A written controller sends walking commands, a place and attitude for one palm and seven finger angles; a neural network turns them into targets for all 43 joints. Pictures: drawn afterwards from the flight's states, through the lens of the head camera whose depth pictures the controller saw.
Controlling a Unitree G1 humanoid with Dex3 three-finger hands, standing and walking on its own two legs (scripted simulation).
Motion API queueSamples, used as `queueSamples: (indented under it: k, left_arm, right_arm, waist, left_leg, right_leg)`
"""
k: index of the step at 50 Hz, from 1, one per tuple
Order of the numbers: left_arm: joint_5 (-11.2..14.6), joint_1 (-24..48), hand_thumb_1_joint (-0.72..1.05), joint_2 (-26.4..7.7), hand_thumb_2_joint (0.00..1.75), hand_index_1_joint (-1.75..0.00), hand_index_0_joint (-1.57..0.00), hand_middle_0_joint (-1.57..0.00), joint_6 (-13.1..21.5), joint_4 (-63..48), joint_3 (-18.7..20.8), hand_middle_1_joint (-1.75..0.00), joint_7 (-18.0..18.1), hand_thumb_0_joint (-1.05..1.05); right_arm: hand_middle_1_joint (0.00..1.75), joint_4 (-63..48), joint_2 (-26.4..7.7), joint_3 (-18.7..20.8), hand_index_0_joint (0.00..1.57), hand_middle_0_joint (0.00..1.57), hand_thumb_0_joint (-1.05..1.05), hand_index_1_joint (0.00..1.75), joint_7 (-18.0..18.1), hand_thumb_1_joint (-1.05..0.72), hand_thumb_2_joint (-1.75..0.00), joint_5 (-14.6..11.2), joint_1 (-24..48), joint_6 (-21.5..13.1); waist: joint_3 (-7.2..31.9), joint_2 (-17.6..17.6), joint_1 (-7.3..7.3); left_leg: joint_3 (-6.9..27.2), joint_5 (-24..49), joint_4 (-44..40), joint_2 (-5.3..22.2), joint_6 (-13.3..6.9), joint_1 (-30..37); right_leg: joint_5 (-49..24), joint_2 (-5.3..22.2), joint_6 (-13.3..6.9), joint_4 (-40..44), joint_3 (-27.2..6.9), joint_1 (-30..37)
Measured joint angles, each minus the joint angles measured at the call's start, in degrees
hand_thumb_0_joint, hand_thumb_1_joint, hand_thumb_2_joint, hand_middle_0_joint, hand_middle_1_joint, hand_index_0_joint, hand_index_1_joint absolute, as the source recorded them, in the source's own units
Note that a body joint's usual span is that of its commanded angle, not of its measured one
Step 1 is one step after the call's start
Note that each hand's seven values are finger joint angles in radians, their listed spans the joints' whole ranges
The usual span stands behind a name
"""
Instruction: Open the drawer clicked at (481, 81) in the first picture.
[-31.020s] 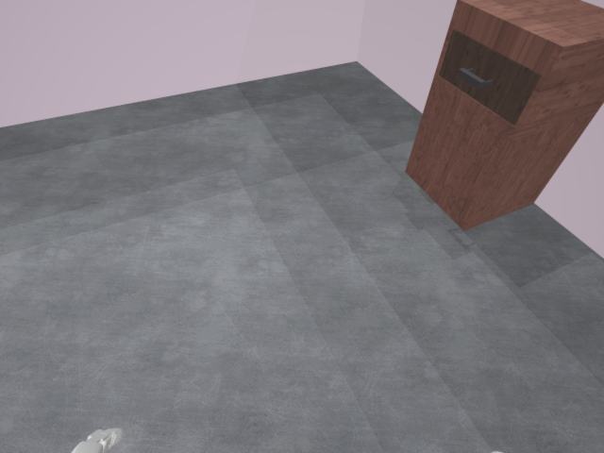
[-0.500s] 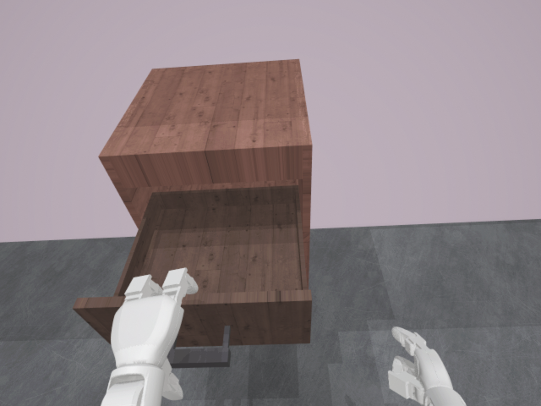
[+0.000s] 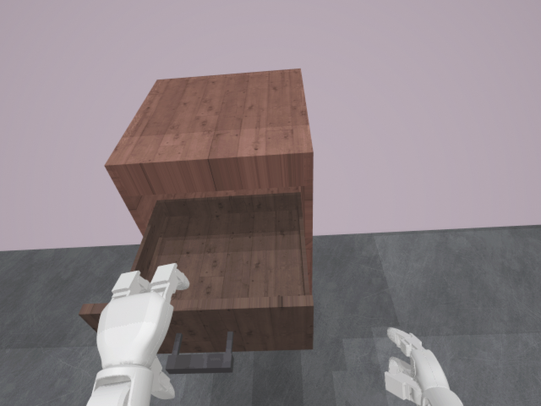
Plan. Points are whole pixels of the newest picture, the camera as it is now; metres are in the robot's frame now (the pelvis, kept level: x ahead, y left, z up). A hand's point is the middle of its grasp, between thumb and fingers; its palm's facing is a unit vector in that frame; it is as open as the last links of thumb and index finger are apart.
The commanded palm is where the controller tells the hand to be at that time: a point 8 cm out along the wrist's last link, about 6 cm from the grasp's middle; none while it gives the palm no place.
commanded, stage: draw the hand back to the body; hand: left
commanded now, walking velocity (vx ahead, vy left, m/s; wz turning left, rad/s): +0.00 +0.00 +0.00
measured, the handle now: (202, 350) +0.24 +0.18 -0.12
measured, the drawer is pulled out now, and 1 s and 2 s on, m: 0.30 0.30 0.30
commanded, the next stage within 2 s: step back with the hand held close in 1.34 s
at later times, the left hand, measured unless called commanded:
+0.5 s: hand (141, 324) +0.18 +0.19 +0.10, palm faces +0.25 -0.86 -0.44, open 13.6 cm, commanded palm +0.14 +0.24 +0.15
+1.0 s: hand (69, 289) +0.19 +0.25 +0.17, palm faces +0.42 -0.81 -0.40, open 9.8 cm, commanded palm +0.14 +0.30 +0.19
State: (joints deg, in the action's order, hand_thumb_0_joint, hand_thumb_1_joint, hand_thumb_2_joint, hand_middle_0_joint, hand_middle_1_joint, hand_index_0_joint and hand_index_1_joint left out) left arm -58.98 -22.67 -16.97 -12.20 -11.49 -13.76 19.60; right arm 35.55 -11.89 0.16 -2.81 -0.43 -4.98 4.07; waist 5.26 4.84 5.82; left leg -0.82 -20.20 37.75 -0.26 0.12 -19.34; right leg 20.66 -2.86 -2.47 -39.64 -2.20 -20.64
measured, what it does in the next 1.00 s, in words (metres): stands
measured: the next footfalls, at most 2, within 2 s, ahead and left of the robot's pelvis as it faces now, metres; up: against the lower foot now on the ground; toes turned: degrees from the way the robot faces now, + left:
none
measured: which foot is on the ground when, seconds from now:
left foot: down 0.00-1.00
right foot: down 0.00-1.00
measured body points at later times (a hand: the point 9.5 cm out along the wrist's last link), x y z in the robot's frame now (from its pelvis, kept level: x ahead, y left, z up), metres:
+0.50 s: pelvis +0.01 +0.00 +0.01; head -0.01 -0.02 +0.46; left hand +0.17 +0.23 +0.13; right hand +0.23 -0.19 -0.05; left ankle -0.01 +0.12 -0.72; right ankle +0.00 -0.09 -0.72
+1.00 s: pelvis +0.02 +0.01 +0.02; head +0.00 -0.01 +0.47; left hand +0.16 +0.29 +0.19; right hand +0.23 -0.19 -0.06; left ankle -0.01 +0.12 -0.72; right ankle +0.00 -0.09 -0.72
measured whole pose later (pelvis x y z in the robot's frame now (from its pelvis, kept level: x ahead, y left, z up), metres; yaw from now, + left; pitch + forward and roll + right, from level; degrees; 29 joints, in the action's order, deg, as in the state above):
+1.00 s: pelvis +0.02 +0.01 +0.02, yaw +3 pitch -3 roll +0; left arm 2.6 -32.7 -19.2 5.4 -28.9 14.7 7.6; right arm 36.4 -11.7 -1.0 4.5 -0.7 -10.0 -8.6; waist 0.0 2.9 3.2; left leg 2.0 -16.4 26.9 -1.1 -0.6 -7.6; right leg 16.2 -1.8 -1.4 -25.6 0.2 -6.4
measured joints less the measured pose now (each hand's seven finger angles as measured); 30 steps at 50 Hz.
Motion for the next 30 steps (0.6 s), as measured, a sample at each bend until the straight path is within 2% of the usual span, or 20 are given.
queueSamples:
  k: [5, 9, 18, 20, 21, 22, 23, 24, 26, 28, 30]
  left_arm:
    - [1.4, -0.9, -0.49, -1.4, 0.3, -1.2, -0.32, -0.32, -0.3, -1.6, 0.9, -1.2, -3.0, 0.0]
    - [1.5, -0.6, -0.49, -3.0, 0.3, -1.2, -0.32, -0.32, 1.4, -2.0, 2.4, -1.2, -4.6, 0.0]
    - [3.8, -2.9, -0.49, -5.4, 0.3, -1.2, -0.32, -0.32, 4.7, -5.4, 7.7, -1.2, -6.3, 0.0]
    - [24.9, -3.8, -0.49, -2.9, 0.3, -1.2, -0.32, -0.32, 6.6, -7.6, 10.5, -1.19, -8.1, -0.01]
    - [33.2, -4.4, -0.48, -1.2, 0.3, -1.19, -0.32, -0.32, 7.7, -8.4, 11.8, -1.19, -9.0, -0.01]
    - [39.9, -5.2, -0.47, 0.2, 0.31, -1.19, -0.32, -0.32, 8.9, -9.0, 12.8, -1.18, -9.9, -0.01]
    - [45.2, -6.1, -0.46, 1.1, 0.31, -1.18, -0.32, -0.32, 10.0, -9.8, 13.6, -1.18, -10.7, -0.01]
    - [49.1, -6.9, -0.45, 1.5, 0.32, -1.17, -0.32, -0.32, 10.9, -10.8, 14.2, -1.17, -11.2, -0.01]
    - [54.1, -8.0, -0.41, 1.1, 0.34, -1.14, -0.32, -0.31, 12.6, -12.7, 15.5, -1.14, -11.8, -0.01]
    - [56.9, -8.6, -0.36, 0.3, 0.36, -1.11, -0.31, -0.31, 14.0, -14.3, 17.3, -1.11, -11.8, -0.01]
    - [58.6, -8.8, -0.31, -0.1, 0.38, -1.08, -0.31, -0.31, 15.2, -15.3, 19.5, -1.08, -11.9, -0.01]
  right_arm:
    - [0.3, -0.1, -0.8, -0.5, 0.2, 0.2, 0.01, 0.3, 0.9, -0.91, -0.9, -0.1, 0.3, 0.2]
    - [0.3, -0.1, -1.2, -0.5, 0.2, 0.2, 0.01, 0.3, 1.6, -0.91, -0.9, 0.2, 0.7, -0.2]
    - [0.3, 0.1, -1.4, -0.5, 0.2, 0.2, 0.01, 0.3, 2.4, -0.91, -0.9, 0.3, 0.9, -1.0]
    - [0.3, -1.2, -1.3, -0.7, 0.2, 0.2, 0.01, 0.3, 3.2, -0.91, -0.9, -0.1, 0.5, -2.5]
    - [0.3, -1.9, -1.0, -1.0, 0.2, 0.2, 0.01, 0.3, 3.7, -0.91, -0.9, -0.2, -0.1, -4.1]
    - [0.3, -2.6, -0.7, -1.4, 0.2, 0.2, 0.01, 0.3, 4.4, -0.91, -0.9, -0.1, -0.8, -5.4]
    - [0.3, -3.1, -0.3, -1.9, 0.2, 0.2, 0.01, 0.3, 5.2, -0.91, -0.9, 0.0, -1.6, -6.6]
    - [0.3, -3.4, 0.1, -2.3, 0.2, 0.2, 0.01, 0.3, 5.9, -0.91, -0.9, 0.2, -2.4, -7.7]
    - [0.3, -3.4, 0.6, -3.0, 0.2, 0.2, 0.01, 0.3, 7.0, -0.91, -0.9, 0.6, -3.9, -9.6]
    - [0.3, -3.0, 0.8, -3.2, 0.2, 0.2, 0.01, 0.3, 7.5, -0.91, -0.9, 0.8, -5.0, -10.9]
    - [0.3, -2.3, 0.7, -3.1, 0.2, 0.2, 0.01, 0.3, 7.6, -0.91, -0.9, 0.8, -5.7, -11.7]
  waist:
    - [-0.8, 0.2, 0.17]
    - [-1.7, 0.1, 0.51]
    - [-2.2, 0.2, 0.71]
    - [-4.4, 0.5, -0.33]
    - [-5.3, 0.2, -0.79]
    - [-5.9, -0.2, -1.25]
    - [-6.3, -0.7, -1.66]
    - [-6.6, -1.2, -1.96]
    - [-6.7, -2.1, -2.35]
    - [-6.6, -2.6, -2.59]
    - [-6.5, -2.5, -2.77]
  left_leg:
    - [0.5, 0.9, -1.6, -0.1, 0.1, 1.7]
    - [0.9, 1.6, -2.6, 0.1, 0.2, 2.6]
    - [1.0, 2.6, -5.1, 0.3, 0.2, 4.5]
    - [1.5, 2.6, -5.5, 0.2, 0.0, 6.4]
    - [1.7, 2.6, -5.8, 0.1, 0.0, 7.4]
    - [1.8, 2.6, -6.1, 0.1, -0.1, 8.2]
    - [1.9, 2.7, -6.5, 0.1, 0.0, 9.0]
    - [2.1, 2.8, -7.0, 0.0, 0.0, 9.7]
    - [2.6, 2.9, -7.8, 0.1, 0.2, 10.7]
    - [2.9, 3.0, -8.4, 0.1, 0.2, 11.4]
    - [3.1, 3.1, -8.9, 0.1, 0.2, 11.9]
  right_leg:
    - [-0.7, 0.1, 0.0, 1.6, 0.4, 1.8]
    - [-1.4, 0.0, -0.2, 2.9, 0.8, 3.0]
    - [-2.8, -0.2, -0.1, 6.1, 0.8, 5.3]
    - [-3.0, -0.1, 0.0, 7.0, 1.3, 7.6]
    - [-3.0, 0.0, 0.1, 7.4, 1.4, 8.6]
    - [-2.9, 0.1, 0.1, 7.8, 1.5, 9.5]
    - [-3.0, 0.1, 0.1, 8.3, 1.7, 10.4]
    - [-3.0, 0.1, 0.1, 8.8, 1.8, 11.2]
    - [-3.2, 0.1, 0.1, 10.1, 2.2, 12.6]
    - [-3.5, 0.1, 0.1, 11.2, 2.5, 13.6]
    - [-3.7, 0.1, 0.1, 12.1, 2.7, 14.3]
